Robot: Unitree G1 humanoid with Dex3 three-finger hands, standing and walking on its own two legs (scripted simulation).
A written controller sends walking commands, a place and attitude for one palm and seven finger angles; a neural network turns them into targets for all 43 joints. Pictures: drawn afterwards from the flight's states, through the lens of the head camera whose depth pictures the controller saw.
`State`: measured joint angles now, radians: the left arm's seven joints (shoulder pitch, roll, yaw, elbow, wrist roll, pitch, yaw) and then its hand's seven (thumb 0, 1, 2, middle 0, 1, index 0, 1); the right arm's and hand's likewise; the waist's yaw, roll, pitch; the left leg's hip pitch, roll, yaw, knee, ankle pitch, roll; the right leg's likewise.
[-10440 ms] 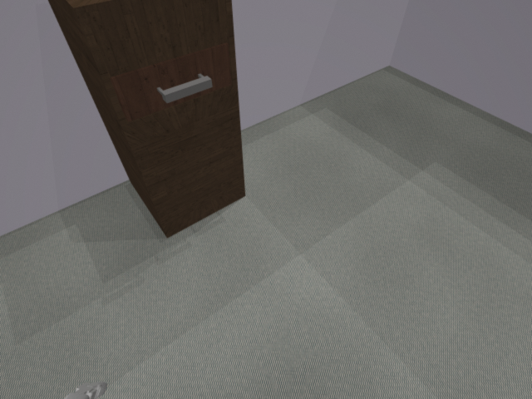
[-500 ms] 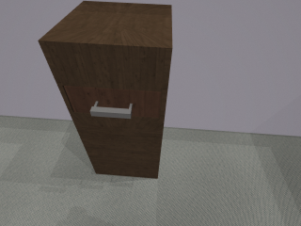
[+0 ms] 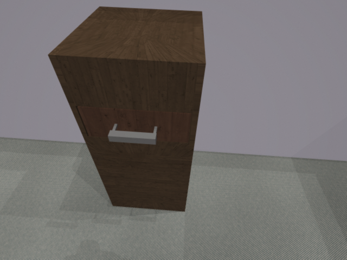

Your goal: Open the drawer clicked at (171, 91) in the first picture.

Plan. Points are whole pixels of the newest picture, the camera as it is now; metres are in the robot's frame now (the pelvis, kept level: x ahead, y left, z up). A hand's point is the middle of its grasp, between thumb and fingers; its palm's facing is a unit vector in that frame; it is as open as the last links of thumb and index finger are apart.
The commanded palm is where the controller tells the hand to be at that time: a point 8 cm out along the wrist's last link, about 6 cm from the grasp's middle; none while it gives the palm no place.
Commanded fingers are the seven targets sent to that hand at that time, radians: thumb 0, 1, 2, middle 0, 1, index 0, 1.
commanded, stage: come to a stop and stand still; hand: left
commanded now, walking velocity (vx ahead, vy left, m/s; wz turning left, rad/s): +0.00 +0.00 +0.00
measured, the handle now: (134, 132) +0.54 +0.17 -0.06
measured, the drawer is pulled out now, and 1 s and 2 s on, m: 0.00 0.00 0.00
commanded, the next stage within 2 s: look again from close up in 0.66 s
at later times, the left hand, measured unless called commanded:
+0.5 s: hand out of the picture -0.05 +0.17 -0.17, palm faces +0.03 -0.99 -0.16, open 7.4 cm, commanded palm none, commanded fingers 0.00 0.90 0.90 -0.20 -0.30 -0.20 -0.30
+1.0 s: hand out of the picture -0.05 +0.15 -0.17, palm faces +0.03 -0.99 -0.16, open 7.4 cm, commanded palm none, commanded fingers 0.00 0.90 0.90 -0.20 -0.30 -0.20 -0.30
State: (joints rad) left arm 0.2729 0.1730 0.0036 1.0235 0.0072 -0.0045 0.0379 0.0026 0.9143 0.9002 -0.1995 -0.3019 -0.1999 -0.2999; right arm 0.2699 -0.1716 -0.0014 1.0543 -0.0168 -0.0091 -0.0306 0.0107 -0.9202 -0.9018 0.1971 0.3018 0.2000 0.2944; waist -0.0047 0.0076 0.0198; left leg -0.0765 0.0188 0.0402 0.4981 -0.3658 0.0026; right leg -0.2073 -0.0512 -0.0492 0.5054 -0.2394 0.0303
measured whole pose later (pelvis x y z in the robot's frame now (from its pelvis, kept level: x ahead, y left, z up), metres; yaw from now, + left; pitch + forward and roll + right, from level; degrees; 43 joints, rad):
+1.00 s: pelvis -0.03 +0.00 +0.00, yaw -1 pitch -2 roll +0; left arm 0.34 0.10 0.00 1.10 0.01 -0.01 0.04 0.00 0.91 0.90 -0.20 -0.30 -0.20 -0.30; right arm 0.33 -0.12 -0.01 1.13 -0.01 -0.01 -0.03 0.01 -0.91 -0.90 0.20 0.30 0.20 0.29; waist 0.00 0.00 0.04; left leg -0.12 0.01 0.06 0.45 -0.30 0.01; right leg -0.24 -0.06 -0.03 0.44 -0.15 0.04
